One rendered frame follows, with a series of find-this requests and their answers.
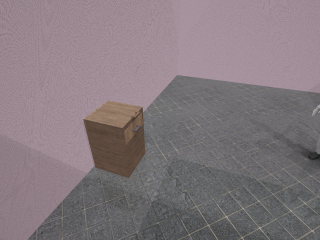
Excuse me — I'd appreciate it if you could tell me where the cabinet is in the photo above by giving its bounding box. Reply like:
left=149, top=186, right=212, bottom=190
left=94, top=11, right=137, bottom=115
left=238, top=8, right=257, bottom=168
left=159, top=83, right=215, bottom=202
left=83, top=100, right=145, bottom=178

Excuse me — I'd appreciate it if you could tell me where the drawer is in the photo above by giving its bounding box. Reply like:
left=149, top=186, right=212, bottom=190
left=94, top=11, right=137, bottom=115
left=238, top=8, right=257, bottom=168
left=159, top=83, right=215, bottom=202
left=124, top=113, right=143, bottom=144

